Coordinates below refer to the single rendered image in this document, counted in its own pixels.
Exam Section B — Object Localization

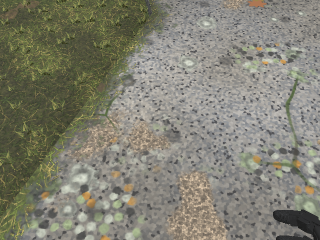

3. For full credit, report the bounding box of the right robot hand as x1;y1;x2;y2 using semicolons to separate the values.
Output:
273;209;320;240

